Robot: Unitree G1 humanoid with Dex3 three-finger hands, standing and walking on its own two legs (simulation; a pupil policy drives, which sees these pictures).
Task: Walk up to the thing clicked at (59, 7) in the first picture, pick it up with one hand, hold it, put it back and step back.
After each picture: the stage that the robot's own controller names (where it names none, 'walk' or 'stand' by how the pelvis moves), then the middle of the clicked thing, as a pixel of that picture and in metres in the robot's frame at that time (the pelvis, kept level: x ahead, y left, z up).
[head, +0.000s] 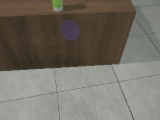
stand; out of the picture +1.04 +0.22 -0.02
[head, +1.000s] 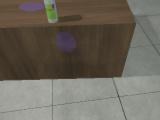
walk; (50, 3) +0.94 +0.29 -0.01
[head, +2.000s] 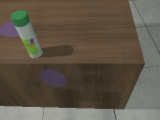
walk; (28, 36) +0.59 +0.32 -0.02
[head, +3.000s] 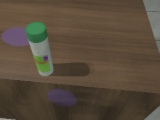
stand; (41, 52) +0.46 +0.20 +0.00
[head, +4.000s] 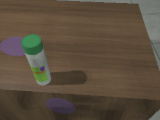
stand; (38, 62) +0.44 +0.21 -0.02
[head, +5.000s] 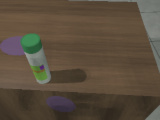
stand; (38, 61) +0.45 +0.22 -0.02
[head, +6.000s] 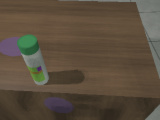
stand; (35, 62) +0.44 +0.23 -0.03
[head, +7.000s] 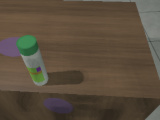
stand; (34, 63) +0.44 +0.23 -0.03
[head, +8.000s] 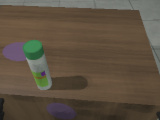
rise first; (39, 67) +0.43 +0.22 -0.02
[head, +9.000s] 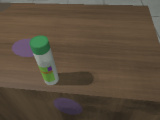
go down; (46, 62) +0.45 +0.21 -0.02
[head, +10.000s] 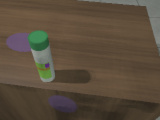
go down; (43, 59) +0.45 +0.19 -0.01
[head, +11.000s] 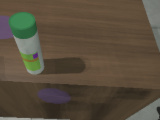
go down; (30, 48) +0.44 +0.19 +0.04
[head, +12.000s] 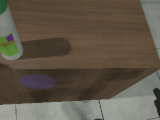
close in; (2, 29) +0.45 +0.21 +0.07
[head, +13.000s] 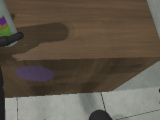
close; out of the picture +0.49 +0.21 +0.09
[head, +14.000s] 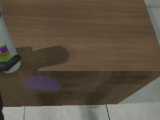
lift; out of the picture +0.42 +0.23 +0.07
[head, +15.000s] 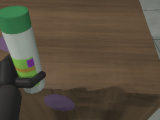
lift; (25, 55) +0.33 +0.18 +0.16
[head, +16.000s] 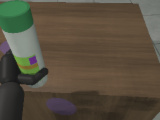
hold; (27, 51) +0.33 +0.17 +0.19
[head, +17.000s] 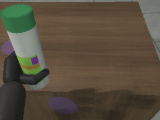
hold; (29, 52) +0.34 +0.17 +0.17
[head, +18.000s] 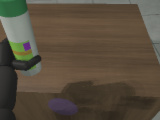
crouch; (22, 39) +0.38 +0.19 +0.19
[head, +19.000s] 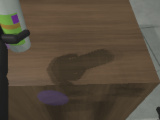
lower; (9, 13) +0.48 +0.20 +0.19
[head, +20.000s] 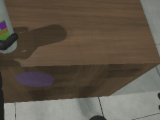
lower; out of the picture +0.49 +0.21 +0.08
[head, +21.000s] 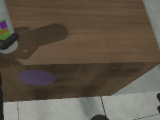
lower; out of the picture +0.49 +0.21 +0.08
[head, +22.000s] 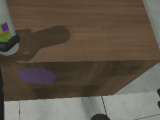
lower; out of the picture +0.49 +0.21 +0.09
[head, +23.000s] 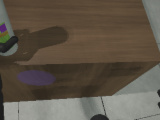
lower; out of the picture +0.48 +0.21 +0.08
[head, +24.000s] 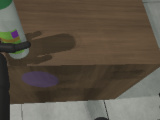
open; (8, 26) +0.47 +0.19 +0.08
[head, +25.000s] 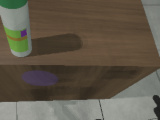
sink last; (16, 24) +0.47 +0.18 +0.07
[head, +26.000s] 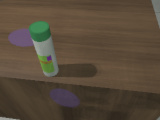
sink last; (45, 52) +0.46 +0.20 +0.03
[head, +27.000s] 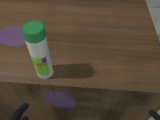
stand; (40, 53) +0.44 +0.19 +0.04
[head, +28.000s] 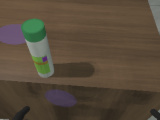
stand; (40, 52) +0.44 +0.19 +0.04
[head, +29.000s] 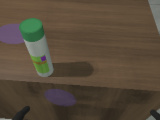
stand; (39, 51) +0.44 +0.19 +0.04
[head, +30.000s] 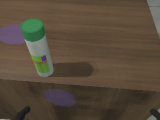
stand; (39, 51) +0.44 +0.19 +0.04
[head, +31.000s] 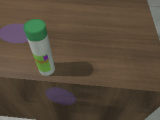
stand; (41, 51) +0.45 +0.19 +0.02
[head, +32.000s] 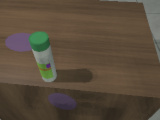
walk; (44, 59) +0.45 +0.19 -0.02
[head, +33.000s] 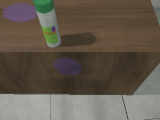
walk; (49, 23) +0.58 +0.19 -0.01
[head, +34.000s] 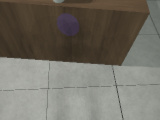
walk; out of the picture +0.91 +0.16 +0.00
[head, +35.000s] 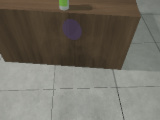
stand; out of the picture +1.06 +0.19 -0.02
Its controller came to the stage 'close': yes
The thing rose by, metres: 0.21
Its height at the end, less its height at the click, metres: +0.00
